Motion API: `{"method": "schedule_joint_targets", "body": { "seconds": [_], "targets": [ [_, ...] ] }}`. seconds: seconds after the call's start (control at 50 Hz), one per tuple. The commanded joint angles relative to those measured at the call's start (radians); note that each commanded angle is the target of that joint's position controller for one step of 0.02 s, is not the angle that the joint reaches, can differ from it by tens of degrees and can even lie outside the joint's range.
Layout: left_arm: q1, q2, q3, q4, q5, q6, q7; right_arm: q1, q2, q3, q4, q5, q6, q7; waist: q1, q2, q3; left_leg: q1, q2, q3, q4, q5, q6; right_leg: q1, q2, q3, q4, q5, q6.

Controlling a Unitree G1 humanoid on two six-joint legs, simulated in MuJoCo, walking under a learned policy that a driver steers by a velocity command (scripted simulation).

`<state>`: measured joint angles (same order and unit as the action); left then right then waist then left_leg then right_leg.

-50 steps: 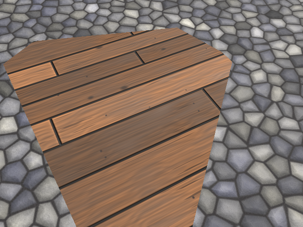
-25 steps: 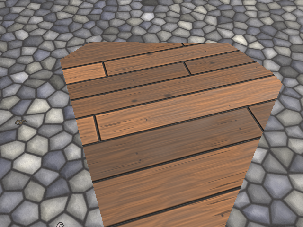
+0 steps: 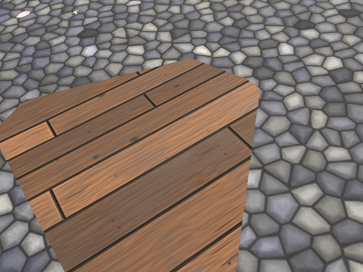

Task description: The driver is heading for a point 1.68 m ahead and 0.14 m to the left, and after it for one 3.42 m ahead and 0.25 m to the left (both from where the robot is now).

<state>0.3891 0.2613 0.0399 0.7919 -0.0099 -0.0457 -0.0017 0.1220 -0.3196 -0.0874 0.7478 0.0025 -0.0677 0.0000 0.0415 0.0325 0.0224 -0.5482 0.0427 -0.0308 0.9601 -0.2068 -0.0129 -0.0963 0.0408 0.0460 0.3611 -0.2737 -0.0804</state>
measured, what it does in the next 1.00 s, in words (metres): walks ahead: left foot, then right foot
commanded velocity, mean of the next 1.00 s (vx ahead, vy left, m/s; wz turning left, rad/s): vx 0.47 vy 0.00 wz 0.03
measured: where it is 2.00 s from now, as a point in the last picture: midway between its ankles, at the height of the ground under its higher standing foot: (182, 141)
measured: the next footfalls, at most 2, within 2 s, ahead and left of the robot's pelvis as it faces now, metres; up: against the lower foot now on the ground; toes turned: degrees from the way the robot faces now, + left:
left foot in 0.32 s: +0.36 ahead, +0.11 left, +0.00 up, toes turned -13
right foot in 0.76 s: +0.56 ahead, -0.17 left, +0.00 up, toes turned +0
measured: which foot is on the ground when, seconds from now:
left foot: up 0.00-0.30, down 0.32-0.76, up 0.78-1.00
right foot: down 0.00-0.34, up 0.36-0.74, down 0.76-1.00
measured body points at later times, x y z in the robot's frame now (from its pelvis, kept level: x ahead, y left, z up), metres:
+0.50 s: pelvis +0.27 +0.02 -0.01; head +0.30 +0.02 +0.44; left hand +0.43 +0.27 -0.12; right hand +0.32 -0.26 -0.13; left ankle +0.32 +0.12 -0.75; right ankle +0.21 -0.10 -0.67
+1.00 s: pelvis +0.53 -0.06 +0.00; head +0.56 -0.07 +0.45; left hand +0.57 +0.23 -0.11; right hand +0.71 -0.33 -0.11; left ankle +0.58 +0.10 -0.67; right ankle +0.52 -0.17 -0.75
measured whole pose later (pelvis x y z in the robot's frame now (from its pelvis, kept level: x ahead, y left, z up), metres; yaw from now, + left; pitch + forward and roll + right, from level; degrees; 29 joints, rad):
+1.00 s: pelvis +0.53 -0.06 +0.00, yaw +6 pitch +1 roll -1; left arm 0.31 0.27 0.06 0.77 0.01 -0.09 0.00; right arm 0.22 -0.33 -0.07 0.70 0.03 -0.02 0.01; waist 0.05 0.05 0.03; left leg -0.63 0.07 -0.05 1.05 -0.24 -0.02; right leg -0.13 0.01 -0.11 0.32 -0.21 -0.02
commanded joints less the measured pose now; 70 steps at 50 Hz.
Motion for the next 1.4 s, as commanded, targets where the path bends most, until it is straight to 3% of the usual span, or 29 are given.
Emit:
{"method": "schedule_joint_targets", "body": {
  "seconds": [0.02,0.18,0.26,0.3,0.32,0.34,0.36,0.38,0.42,0.46,0.54,0.66,0.74,0.76,0.78,0.8,0.82,0.88,1.02,1.16,1.2,1.24,1.26,1.28,1.3,1.32,1.34,1.36,1.4],
  "targets": [
    [0.013,0.190,0.048,-0.061,-0.004,-0.020,0.023,-0.139,-0.067,-0.018,-0.093,-0.003,-0.031,0.004,0.006,-0.105,0.038,-0.220,-0.001,-0.025,-0.135,0.148,-0.029,0.131,-0.222,0.270,-0.200,0.157,-0.123],
    [0.111,0.188,0.056,-0.027,-0.018,-0.001,0.038,-0.323,-0.033,0.007,-0.168,0.012,-0.055,0.042,0.068,-0.140,0.089,-0.129,-0.049,-0.012,-0.431,0.258,-0.044,0.082,-0.213,0.279,-0.141,0.236,-0.113],
    [0.082,0.197,0.065,-0.029,-0.015,0.012,0.046,-0.238,-0.074,-0.004,-0.154,0.015,-0.070,0.048,0.015,-0.191,0.058,0.031,-0.062,0.001,-0.480,0.208,0.002,0.110,-0.247,0.299,-0.068,0.434,-0.081],
    [0.058,0.186,0.060,-0.038,-0.004,0.016,0.040,-0.039,-0.135,-0.034,-0.106,0.009,-0.071,0.031,-0.087,-0.204,-0.087,0.319,-0.090,0.050,-0.509,0.201,0.063,0.103,-0.184,0.239,0.162,0.775,-0.040],
    [0.041,0.156,0.046,-0.056,0.011,0.016,0.035,0.134,-0.165,-0.040,-0.080,-0.006,-0.067,0.023,-0.167,-0.179,-0.240,0.615,0.017,-0.051,-0.451,0.164,0.127,-0.036,-0.142,0.222,0.392,0.664,-0.014],
    [0.192,0.037,0.015,-0.064,0.004,0.006,0.030,0.278,-0.247,-0.060,-0.036,-0.021,-0.059,0.024,-0.113,0.133,-0.432,1.007,0.277,-0.535,-0.480,-0.051,0.305,-0.397,0.024,0.158,0.793,0.109,0.063],
    [0.205,0.079,0.013,-0.049,-0.022,-0.008,0.027,0.300,-0.166,-0.039,-0.005,-0.001,-0.062,0.040,-0.116,0.252,-0.429,1.006,0.335,-0.820,-0.667,-0.205,0.336,-0.536,0.057,0.189,0.939,-0.289,0.068],
    [0.084,0.158,0.033,-0.068,-0.038,-0.017,0.020,0.211,-0.106,-0.021,-0.012,0.018,-0.059,0.037,-0.118,0.155,-0.228,0.850,0.300,-0.686,-0.687,-0.267,0.298,-0.616,-0.009,0.170,0.999,-0.235,0.060],
    [-0.093,0.163,0.032,-0.111,-0.008,-0.039,0.014,0.105,-0.075,-0.005,-0.025,0.005,-0.042,0.032,-0.086,-0.001,-0.043,0.550,0.213,-0.456,-0.726,-0.081,0.269,-0.590,-0.092,0.085,0.893,-0.105,0.048],
    [-0.091,0.137,0.032,-0.117,0.006,-0.047,0.008,0.086,-0.067,0.004,-0.029,-0.009,-0.040,0.027,-0.037,0.037,-0.025,0.426,0.166,-0.387,-0.767,0.067,0.274,-0.509,-0.129,0.074,0.797,-0.063,0.053],
    [-0.168,0.076,0.003,-0.155,0.027,-0.051,0.002,0.109,-0.110,-0.007,-0.016,0.020,-0.038,0.010,-0.035,0.047,0.009,0.302,0.127,-0.266,-0.814,0.142,0.283,-0.455,-0.131,0.018,0.508,-0.004,0.099],
    [-0.340,0.108,0.008,-0.207,0.004,-0.067,-0.013,0.216,-0.148,-0.019,0.005,0.036,-0.011,-0.004,-0.087,0.044,0.000,0.281,0.107,-0.261,-0.748,0.078,0.203,-0.279,-0.061,0.027,0.196,0.294,0.126],
    [-0.215,0.167,0.045,-0.185,0.000,-0.073,-0.003,0.232,-0.107,-0.005,-0.001,0.022,0.004,-0.006,0.004,0.053,-0.052,0.269,0.063,-0.288,-0.541,0.045,0.129,-0.034,-0.072,0.016,0.105,0.184,0.070],
    [-0.075,0.224,0.064,-0.172,0.015,-0.075,0.007,0.225,-0.042,0.019,-0.021,0.008,0.001,-0.002,0.071,-0.031,-0.163,0.182,-0.003,-0.222,-0.279,-0.032,0.089,0.162,-0.216,0.149,0.091,0.107,0.010],
    [0.016,0.314,0.086,-0.151,0.030,-0.057,0.007,0.329,0.034,0.042,-0.057,0.025,-0.011,-0.004,0.043,-0.325,-0.307,-0.091,-0.116,-0.085,0.050,-0.341,0.035,0.424,-0.449,0.544,0.003,-0.094,-0.128],
    [0.020,0.253,0.075,-0.138,0.021,-0.052,-0.002,0.334,-0.048,0.026,-0.053,0.047,-0.011,-0.008,0.043,-0.325,-0.268,-0.229,-0.063,-0.106,0.233,-0.376,0.025,0.388,-0.473,0.721,-0.072,-0.285,-0.158],
    [-0.026,0.185,0.057,-0.145,0.015,-0.052,-0.002,0.265,-0.108,0.008,-0.053,0.049,-0.005,-0.009,0.050,-0.220,-0.152,-0.265,-0.023,-0.115,0.296,-0.284,0.026,0.296,-0.431,0.588,-0.083,-0.271,-0.125],
    [-0.147,0.108,0.033,-0.137,0.026,-0.053,-0.003,0.183,-0.083,0.001,-0.072,0.028,0.015,-0.003,-0.008,-0.162,-0.023,-0.184,0.055,-0.088,0.227,-0.121,0.013,0.068,-0.321,0.265,-0.132,0.063,-0.087],
    [-0.143,0.163,0.061,-0.083,0.014,-0.068,0.005,0.064,-0.011,0.022,-0.137,0.019,0.037,0.025,-0.013,-0.094,0.017,-0.167,0.072,-0.049,-0.045,0.096,-0.007,0.037,-0.307,-0.012,-0.215,0.323,-0.104],
    [-0.075,0.225,0.080,-0.029,-0.012,-0.040,0.012,-0.123,-0.022,0.026,-0.212,0.022,0.030,0.064,0.030,-0.083,0.067,-0.095,0.029,0.053,-0.312,0.160,0.058,0.138,-0.323,-0.173,-0.173,0.446,-0.052],
    [-0.073,0.255,0.089,-0.026,-0.019,-0.026,0.017,-0.099,-0.053,0.011,-0.222,0.018,0.035,0.067,-0.006,-0.111,0.024,-0.003,-0.027,0.107,-0.329,0.064,0.099,0.179,-0.324,-0.211,-0.056,0.755,-0.031],
    [-0.086,0.267,0.091,-0.032,-0.026,-0.011,0.024,0.114,-0.124,-0.033,-0.175,0.020,0.044,0.057,-0.136,-0.108,-0.104,0.303,-0.111,0.147,-0.390,0.065,0.159,0.120,-0.288,-0.261,0.254,0.950,0.005],
    [-0.073,0.236,0.076,-0.045,-0.010,-0.015,0.029,0.288,-0.190,-0.066,-0.130,0.023,0.056,0.038,-0.215,-0.051,-0.190,0.607,-0.071,0.036,-0.405,0.087,0.202,-0.098,-0.252,-0.262,0.531,0.728,0.047],
    [0.036,0.081,0.025,-0.106,0.037,-0.035,0.013,0.261,-0.314,-0.082,-0.136,0.032,0.051,0.026,-0.082,0.241,-0.272,0.953,0.211,-0.523,-0.456,-0.033,0.385,-0.567,-0.066,-0.205,0.908,-0.260,0.113],
    [-0.052,0.146,0.027,-0.120,0.006,-0.071,0.001,0.294,-0.246,-0.058,-0.172,0.025,0.034,0.030,-0.155,0.137,-0.427,0.999,0.295,-0.822,-0.631,-0.232,0.444,-0.677,-0.023,0.038,1.038,-0.341,0.106],
    [-0.166,0.207,0.044,-0.152,-0.034,-0.088,-0.005,0.263,-0.185,-0.040,-0.154,0.017,0.019,0.035,-0.173,0.069,-0.269,0.898,0.266,-0.681,-0.672,-0.184,0.382,-0.756,-0.070,0.052,1.022,-0.235,0.088],
    [-0.183,0.193,0.037,-0.159,-0.028,-0.098,0.000,0.211,-0.163,-0.032,-0.152,0.019,0.011,0.035,-0.130,0.011,-0.171,0.751,0.226,-0.565,-0.675,-0.094,0.350,-0.729,-0.110,0.044,0.936,-0.143,0.077],
    [-0.192,0.188,0.039,-0.143,0.004,-0.097,0.010,0.143,-0.124,-0.019,-0.158,0.018,0.010,0.033,-0.088,-0.043,-0.098,0.608,0.177,-0.455,-0.683,0.034,0.311,-0.661,-0.142,0.038,0.849,-0.090,0.080],
    [-0.142,0.197,0.047,-0.140,0.020,-0.078,0.009,0.084,-0.112,-0.013,-0.177,-0.002,0.005,0.027,-0.026,0.019,-0.081,0.452,0.149,-0.393,-0.714,0.213,0.324,-0.540,-0.163,0.052,0.781,-0.046,0.104]
  ]
}}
